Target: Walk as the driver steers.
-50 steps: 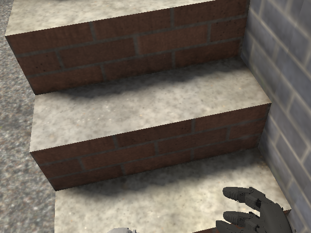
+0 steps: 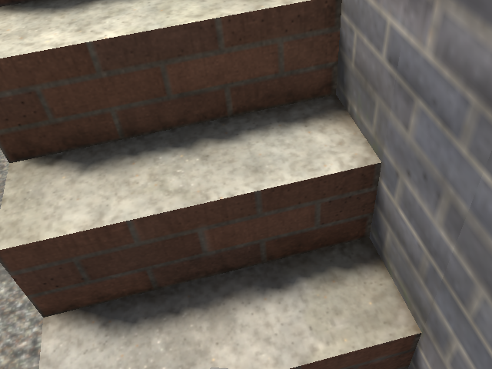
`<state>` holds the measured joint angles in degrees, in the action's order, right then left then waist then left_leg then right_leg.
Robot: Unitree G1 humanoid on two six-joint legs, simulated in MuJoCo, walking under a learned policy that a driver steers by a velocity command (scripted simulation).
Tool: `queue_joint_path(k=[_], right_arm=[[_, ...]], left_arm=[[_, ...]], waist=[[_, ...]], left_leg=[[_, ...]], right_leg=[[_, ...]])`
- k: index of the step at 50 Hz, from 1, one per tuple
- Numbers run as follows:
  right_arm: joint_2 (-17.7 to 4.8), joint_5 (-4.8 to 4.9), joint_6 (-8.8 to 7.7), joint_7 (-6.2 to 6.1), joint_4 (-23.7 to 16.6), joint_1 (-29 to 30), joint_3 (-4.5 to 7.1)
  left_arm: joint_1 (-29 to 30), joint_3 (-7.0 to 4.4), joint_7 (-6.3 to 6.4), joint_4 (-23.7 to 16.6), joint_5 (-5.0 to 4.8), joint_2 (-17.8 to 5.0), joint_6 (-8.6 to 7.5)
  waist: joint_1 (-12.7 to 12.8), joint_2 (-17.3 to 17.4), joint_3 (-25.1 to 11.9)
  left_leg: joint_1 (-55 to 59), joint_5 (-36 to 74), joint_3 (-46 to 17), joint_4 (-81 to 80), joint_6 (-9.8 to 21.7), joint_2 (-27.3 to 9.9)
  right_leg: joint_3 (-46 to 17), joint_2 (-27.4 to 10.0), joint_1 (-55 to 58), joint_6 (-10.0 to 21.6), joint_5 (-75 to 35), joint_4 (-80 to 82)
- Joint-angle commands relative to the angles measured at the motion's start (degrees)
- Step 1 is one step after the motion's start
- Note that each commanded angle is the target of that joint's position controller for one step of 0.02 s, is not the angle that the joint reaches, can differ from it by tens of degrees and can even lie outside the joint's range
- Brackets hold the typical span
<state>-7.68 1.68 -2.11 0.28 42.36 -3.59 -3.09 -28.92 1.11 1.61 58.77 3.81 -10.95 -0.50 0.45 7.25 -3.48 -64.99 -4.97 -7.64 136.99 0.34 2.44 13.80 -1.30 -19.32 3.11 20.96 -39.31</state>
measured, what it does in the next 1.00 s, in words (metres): climbs, turning left: left foot 0.21 m higher, then right foot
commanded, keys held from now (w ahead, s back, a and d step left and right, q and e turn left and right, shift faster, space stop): q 0.54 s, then w+q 0.18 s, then w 0.18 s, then no key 0.10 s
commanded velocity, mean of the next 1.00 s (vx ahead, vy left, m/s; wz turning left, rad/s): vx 0.18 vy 0.00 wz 0.47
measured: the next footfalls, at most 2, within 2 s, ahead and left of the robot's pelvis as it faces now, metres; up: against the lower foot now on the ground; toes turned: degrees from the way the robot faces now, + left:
left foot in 0.26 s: +0.19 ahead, +0.12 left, +0.21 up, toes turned +23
right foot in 0.92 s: +0.27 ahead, -0.20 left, +0.22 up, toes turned +28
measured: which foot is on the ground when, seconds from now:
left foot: up 0.00-0.24, down 0.26-1.00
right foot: down 0.00-0.32, up 0.34-0.90, down 0.92-1.00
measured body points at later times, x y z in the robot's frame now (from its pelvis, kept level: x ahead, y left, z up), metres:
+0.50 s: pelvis +0.08 +0.03 +0.17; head +0.06 +0.07 +0.62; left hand +0.24 +0.31 +0.09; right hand +0.28 -0.21 +0.09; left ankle +0.16 +0.12 -0.50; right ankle +0.10 -0.16 -0.24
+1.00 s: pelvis +0.18 -0.03 +0.19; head +0.17 -0.07 +0.64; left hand +0.11 +0.20 +0.08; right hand +0.46 -0.14 +0.10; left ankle +0.12 +0.11 -0.45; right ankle +0.23 -0.21 -0.50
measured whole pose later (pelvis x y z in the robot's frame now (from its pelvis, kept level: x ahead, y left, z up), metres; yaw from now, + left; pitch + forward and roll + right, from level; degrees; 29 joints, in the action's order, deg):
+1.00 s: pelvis +0.18 -0.03 +0.19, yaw +26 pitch -1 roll -3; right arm -13.8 3.2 0.7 1.3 36.9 -8.7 2.6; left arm -23.4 0.7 2.5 40.9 1.0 -7.2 1.3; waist 5.2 8.1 -3.5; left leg -31.5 -27.0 -13.8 71.8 -7.0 3.9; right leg 1.7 -4.0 -17.6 -4.9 28.8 -47.1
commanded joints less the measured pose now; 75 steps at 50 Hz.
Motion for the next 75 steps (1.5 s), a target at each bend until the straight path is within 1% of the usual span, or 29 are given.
queue_joint_path(k=[1,3,5,9,13,15,16,17,18,20,22,25,30,34,40,43,45,46,47,48,49,50,53,54,56,60,63,68,75], right_arm=[[2.46,-0.51,2.4,-0.58,-6.62,3.67,-0.86],[3.15,-1.43,2.97,-0.23,-9.2,8.59,-1.16],[5.02,0.3,3.2,-0.79,-13.2,15.6,-2.4],[8.48,-1.3,4.24,-0.56,-16.8,22.64,-4.66],[1.34,-2.83,5.73,1.12,-15.83,11.74,-0.99],[-7.47,-2.1,7.01,-0.89,-12.35,-2.46,3.81],[-11.31,-2.98,8.18,-3.64,-12.33,-7.15,6.41],[-16.56,-5.12,8.04,-5.67,-12.52,-5.16,8.29],[-16.39,-7.26,5.74,-6.28,-12.29,-4.5,6.81],[-11.44,-1.84,2.77,-5.04,-9.21,0.42,5.22],[-6.64,0.85,2.63,-2.76,-7.28,6.62,4.35],[-8.45,-1.06,2.38,-1.41,-9.33,5.84,4.15],[-12.26,-2.6,2.25,-2.76,-12.62,-2.1,4.18],[-14.62,-1.67,1.31,-4.23,-13.85,-6.94,4.71],[-11.52,-0.77,1.66,-3.38,-13.43,-7.51,4.25],[-11.71,0.56,2.29,-2.72,-12.37,-0.7,5.05],[-9.56,3.1,3.9,-1.21,-9.59,-2.8,5.57],[-7.11,2.38,3.7,-1.22,-9.32,-4.05,5.2],[0.75,0.86,2.04,0.4,-8.93,-3.96,4.09],[-0.92,0.56,0.87,2.21,-6.15,-15.27,4.89],[-4.31,1.5,1.97,2.74,-4.58,-21.37,5.74],[-8.19,2.35,4.04,2.46,-7.4,-17.63,6.66],[-3.67,3.6,6.15,2.27,-13.59,2.44,3.64],[-2.74,2.04,4.9,2.88,-13.43,5.01,3.12],[-4.16,-1.97,3.78,2.95,-10.06,-2.22,3.95],[-3.63,-1.48,2.84,4.14,-8.41,-7.27,4.46],[-2.95,-1.88,2.94,3.6,-8.07,-8.34,4.85],[-4.01,-2.22,2.55,4.35,-8.33,-8.42,5.92],[-5.78,-1.75,2.35,1.27,-10.31,-5.0,7.15]], left_arm=[[7.89,1.39,0.71,-5.93,0.68,-1.31,-1.72],[5.82,1.56,2.14,-6.84,0.69,-1.55,-0.44],[2.17,1.1,3.81,-7.52,-0.1,-3.55,1.03],[0.62,-3.37,5.27,-10.37,-2.98,-11.79,4.38],[-0.12,-5.97,3.91,-8.9,-4.41,-18.86,3.62],[3.73,-4.86,1.62,-11.39,-2.69,-15.13,0.78],[9.88,-4.31,0.34,-14.04,-1.45,-13.64,-0.72],[20.63,-3.42,-1.25,-17.12,-0.6,-9.58,-1.14],[31.32,-3.35,-3.45,-22.41,-1.09,-6.64,-1.44],[26.71,-0.68,-3.57,-27.55,-0.7,2.65,-0.83],[15.36,-0.41,-1.74,-25.08,-2.2,1.21,0.95],[13.24,-1.13,0.74,-23.91,-3.97,-1.39,2.37],[17.74,-2.04,3.28,-26.59,-3.88,-1.04,2.53],[17.26,-2.81,3.33,-27.41,-5.24,-0.84,1.01],[13.11,-1.37,1.71,-27.94,-6.23,0.5,0.17],[9.21,0.5,0.75,-28.12,-4.44,2.31,1.45],[7.15,-0.63,0.56,-24.29,-2.62,0.68,2.88],[3.56,-0.46,0.55,-20.75,-2.87,2.54,2.61],[-2.93,-0.4,0.69,-17.51,-1.33,0.08,0.7],[1.64,-1.53,0.45,-20.43,-2.11,-3.55,0.04],[7.35,-2.29,0.6,-21.49,-2.52,-4.68,0.11],[10.89,-3.54,1.92,-21.68,-3.23,-7.76,2.1],[16.31,-0.94,3.39,-26.0,-1.35,-3.9,4.97],[15.25,-0.41,1.21,-25.47,-1.12,-3.39,3.4],[5.93,-0.85,0.72,-19.01,-4.31,-3.19,1.94],[5.38,-2.73,0.06,-13.85,-4.44,-6.94,2.5],[7.95,-2.47,-0.11,-11.48,-4.28,-4.28,2.55],[9.61,-2.59,-0.8,-9.14,-4.94,-3.6,2.56],[11.94,-4.53,-0.59,-11.33,-4.68,-5.37,3.29]], waist=[[-4.19,-10.1,5.62],[-2.62,-10.18,4.85],[-0.41,-14.95,4.03],[2.08,-13.91,-3.11],[-3.71,-19.83,-11.66],[-9.33,-16.84,-17.01],[-11.59,-9.75,-18.19],[-11.65,4.01,-18.33],[-10.35,1.0,-15.58],[0.69,0.62,1.56],[6.18,2.49,8.46],[5.56,-0.84,5.87],[0.4,3.66,2.81],[-1.97,4.1,-0.14],[0.78,5.75,-2.53],[7.21,7.26,-0.42],[5.95,6.15,6.45],[5.87,-1.61,7.63],[4.92,-16.28,2.97],[-0.23,-18.92,0.26],[-4.07,-22.22,-2.11],[-5.61,-26.19,2.34],[1.64,-17.78,12.7],[3.33,-18.23,12.11],[1.51,-13.77,13.31],[-0.67,-10.67,2.56],[-1.03,-10.28,-3.6],[-1.61,-6.59,-1.31],[-1.81,-7.18,2.99]], left_leg=[[-18.86,3.35,-4.2,10.34,0.39,-2.86],[-16.75,8.68,1.57,-1.48,-0.52,-3.25],[-14.9,6.26,7.89,-12.3,-1.87,-5.07],[-1.13,-16.34,14.53,-37.63,-2.07,-9.85],[18.09,-31.46,17.42,-57.78,4.13,-1.7],[40.7,-25.08,-0.96,-69.52,11.9,-2.05],[47.84,-42.89,-19.88,-81.06,16.2,-6.36],[47.74,-55.06,-47.33,-100.63,21.25,-15.93],[43.11,-48.57,-58.43,-116.13,17.58,-17.55],[30.75,-46.57,-37.82,-111.45,8.0,-14.06],[24.07,-42.07,-19.4,-105.19,3.1,-8.62],[24.75,-27.17,-9.0,-102.73,3.53,-5.97],[33.95,-24.09,-14.94,-106.29,6.07,-6.9],[44.28,-26.69,-23.52,-111.65,10.02,-11.41],[51.04,-25.7,-22.6,-110.84,12.11,-13.29],[37.5,-22.69,-11.57,-111.04,7.14,-8.28],[34.21,-27.24,-6.34,-105.3,2.77,-3.39],[32.8,-29.35,-4.49,-92.46,0.98,-0.5],[25.82,-28.39,-2.06,-62.27,-3.2,6.13],[28.71,-27.25,-4.79,-47.72,-8.56,5.68],[32.46,-24.17,-8.16,-48.19,-11.12,0.78],[28.76,-21.05,-8.35,-58.62,-11.01,-2.38],[39.97,-22.96,1.8,-111.1,-5.51,-9.58],[51.49,-4.99,5.41,-112.09,-4.62,-4.88],[44.89,-4.12,-0.43,-108.74,-2.95,-5.71],[47.98,6.17,0.47,-115.17,-3.14,-5.99],[53.84,7.43,1.65,-115.9,-4.03,-7.35],[54.21,12.48,4.32,-112.4,-2.62,-6.04],[58.15,2.83,10.02,-109.05,-1.91,-4.64]], right_leg=[[-13.01,-18.93,3.51,2.01,-28.2,19.72],[-4.98,-14.52,2.83,0.67,-31.64,19.49],[-2.58,-12.37,3.54,0.68,-33.34,22.91],[-3.35,-14.96,15.45,5.88,-50.02,31.75],[-0.09,-20.63,28.39,8.91,-115.23,18.42],[-1.57,-15.93,10.02,8.06,-103.25,2.33],[-4.24,-10.49,-3.87,8.08,-78.07,-10.25],[-11.62,-1.08,-18.69,5.13,-23.17,-40.91],[-26.98,3.32,-26.18,3.77,-11.69,-70.94],[-25.07,3.2,-39.57,0.84,-5.25,-85.66],[-21.68,1.72,-39.02,-0.87,-10.19,-85.84],[-16.81,1.31,-34.99,-3.22,-20.22,-86.29],[-15.12,-0.22,-38.15,-6.11,-24.77,-82.82],[-16.2,1.21,-39.09,-6.34,-23.63,-75.16],[-18.74,0.02,-31.4,-3.48,-15.51,-61.69],[-15.39,-2.94,-8.14,0.93,-10.43,-22.71],[-11.69,-2.82,4.22,3.9,-9.21,8.27],[-14.74,-4.96,9.05,5.65,-9.7,19.51],[-18.64,-8.09,15.25,4.11,-44.57,5.15],[-28.83,-17.21,10.61,8.89,-74.42,7.35],[-33.4,-21.58,6.04,12.23,-60.78,11.76],[-32.64,-16.9,4.21,12.69,-27.66,11.57],[-27.58,-9.72,-1.05,6.19,15.46,21.98],[-26.06,-9.51,-3.99,5.14,2.94,24.88],[-19.26,-7.79,8.24,0.95,-17.13,26.76],[-18.97,-10.02,27.45,0.17,-58.8,21.07],[-19.81,-8.06,29.09,0.69,-50.53,22.67],[-20.0,-6.44,23.75,0.96,-40.46,22.55],[-21.07,-5.38,9.53,1.75,-28.26,19.86]])
Velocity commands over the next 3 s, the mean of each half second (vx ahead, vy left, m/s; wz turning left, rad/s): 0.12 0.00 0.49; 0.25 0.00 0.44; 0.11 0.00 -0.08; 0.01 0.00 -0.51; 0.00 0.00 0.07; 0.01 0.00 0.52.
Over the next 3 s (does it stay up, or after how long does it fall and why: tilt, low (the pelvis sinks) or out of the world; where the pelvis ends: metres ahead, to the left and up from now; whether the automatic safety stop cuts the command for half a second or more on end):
stays up -0.13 0.01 -0.04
